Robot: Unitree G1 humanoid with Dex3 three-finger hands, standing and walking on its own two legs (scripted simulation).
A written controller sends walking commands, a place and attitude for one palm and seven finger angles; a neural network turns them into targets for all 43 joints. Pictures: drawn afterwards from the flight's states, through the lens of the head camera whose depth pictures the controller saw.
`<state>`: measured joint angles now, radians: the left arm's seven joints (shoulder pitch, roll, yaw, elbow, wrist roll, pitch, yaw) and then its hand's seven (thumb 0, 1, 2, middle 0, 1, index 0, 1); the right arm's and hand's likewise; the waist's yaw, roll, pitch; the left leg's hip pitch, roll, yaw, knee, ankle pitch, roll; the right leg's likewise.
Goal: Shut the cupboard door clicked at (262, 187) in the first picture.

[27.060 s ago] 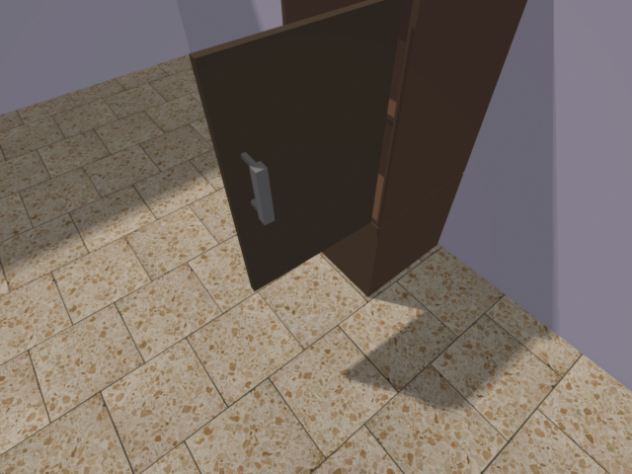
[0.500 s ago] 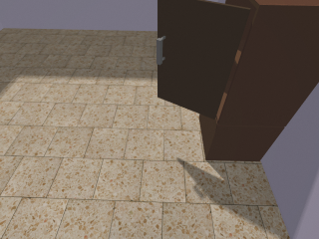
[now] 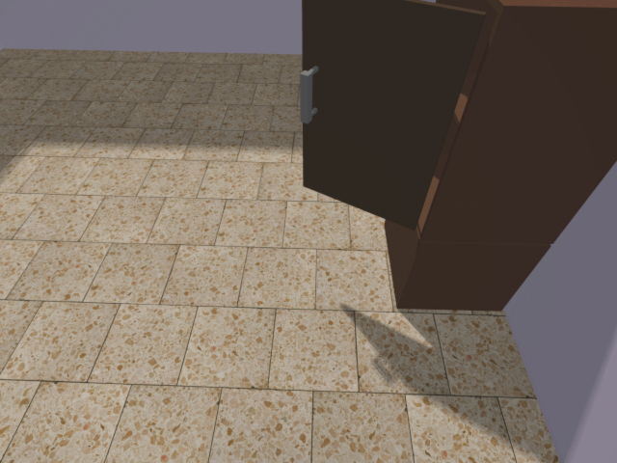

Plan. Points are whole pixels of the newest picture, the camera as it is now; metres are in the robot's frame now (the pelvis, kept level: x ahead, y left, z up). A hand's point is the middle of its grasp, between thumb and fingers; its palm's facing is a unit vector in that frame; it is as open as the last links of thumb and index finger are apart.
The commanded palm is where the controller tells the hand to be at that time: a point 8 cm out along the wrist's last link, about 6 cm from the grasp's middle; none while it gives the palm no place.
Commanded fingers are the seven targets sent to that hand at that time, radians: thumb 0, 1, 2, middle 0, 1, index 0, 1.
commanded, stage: walk to a spot facing it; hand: left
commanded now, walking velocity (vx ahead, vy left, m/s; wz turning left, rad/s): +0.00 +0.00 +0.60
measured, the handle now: (310, 94) +0.96 +0.04 +0.00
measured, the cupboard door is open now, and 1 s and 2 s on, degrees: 61 61 61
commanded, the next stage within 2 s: turn to face it in 1.76 s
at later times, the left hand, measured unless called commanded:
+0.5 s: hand out of the picture +0.01 +0.22 -0.18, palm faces +0.27 -0.93 -0.24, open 7.4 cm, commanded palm none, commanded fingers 0.00 0.90 0.90 -0.20 -0.30 -0.20 -0.30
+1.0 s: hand out of the picture -0.10 +0.16 -0.17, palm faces +0.60 -0.76 -0.26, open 7.4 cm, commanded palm none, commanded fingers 0.00 0.90 0.90 -0.20 -0.30 -0.20 -0.30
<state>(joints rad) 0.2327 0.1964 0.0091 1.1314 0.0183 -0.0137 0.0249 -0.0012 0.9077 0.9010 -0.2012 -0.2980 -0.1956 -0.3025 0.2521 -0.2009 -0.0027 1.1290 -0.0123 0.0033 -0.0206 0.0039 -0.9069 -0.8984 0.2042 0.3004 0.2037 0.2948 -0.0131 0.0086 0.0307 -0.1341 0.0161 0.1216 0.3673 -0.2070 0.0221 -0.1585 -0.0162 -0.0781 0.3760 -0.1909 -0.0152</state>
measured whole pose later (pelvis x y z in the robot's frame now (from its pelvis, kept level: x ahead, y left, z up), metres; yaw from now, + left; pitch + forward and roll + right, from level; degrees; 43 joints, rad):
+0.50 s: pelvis -0.02 +0.00 -0.01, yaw +16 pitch +1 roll -1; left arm 0.16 0.22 0.07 0.94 0.03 0.05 0.02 0.00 0.91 0.90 -0.20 -0.30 -0.20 -0.30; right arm 0.25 -0.19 -0.03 0.97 -0.03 0.03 -0.01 0.00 -0.91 -0.90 0.21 0.30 0.21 0.30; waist -0.03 0.00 0.09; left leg -0.32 -0.04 -0.02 0.51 -0.21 0.05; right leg -0.45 -0.04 -0.02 1.04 -0.41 0.05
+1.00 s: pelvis -0.01 -0.03 -0.01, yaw +38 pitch +0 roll +2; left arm 0.27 0.23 0.05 0.91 0.04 -0.01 0.00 0.00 0.90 0.90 -0.20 -0.30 -0.20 -0.30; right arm 0.16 -0.26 -0.06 0.91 -0.02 0.07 0.05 0.01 -0.91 -0.90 0.20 0.30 0.20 0.29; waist 0.00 -0.04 0.11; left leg -0.39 0.03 0.08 0.77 -0.46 -0.03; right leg -0.15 -0.15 -0.19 0.52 -0.36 0.04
